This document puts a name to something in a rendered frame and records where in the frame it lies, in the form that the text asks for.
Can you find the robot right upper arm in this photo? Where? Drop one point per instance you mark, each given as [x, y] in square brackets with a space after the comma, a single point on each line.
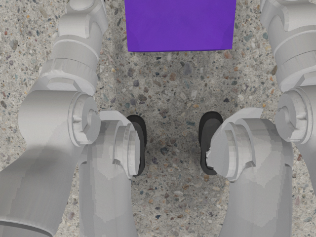
[295, 121]

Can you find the robot left forearm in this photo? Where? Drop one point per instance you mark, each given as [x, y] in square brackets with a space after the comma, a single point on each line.
[76, 51]

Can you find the left robot thigh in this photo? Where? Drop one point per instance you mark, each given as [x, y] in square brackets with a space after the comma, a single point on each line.
[105, 208]

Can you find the carton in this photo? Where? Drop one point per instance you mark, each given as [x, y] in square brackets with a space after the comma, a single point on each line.
[179, 25]

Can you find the robot left shin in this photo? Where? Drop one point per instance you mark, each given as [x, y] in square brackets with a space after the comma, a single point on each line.
[104, 115]

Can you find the robot left upper arm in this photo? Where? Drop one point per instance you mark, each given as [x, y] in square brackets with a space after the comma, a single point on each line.
[35, 188]

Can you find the robot right forearm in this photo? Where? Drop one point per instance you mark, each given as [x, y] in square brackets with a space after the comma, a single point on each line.
[291, 27]

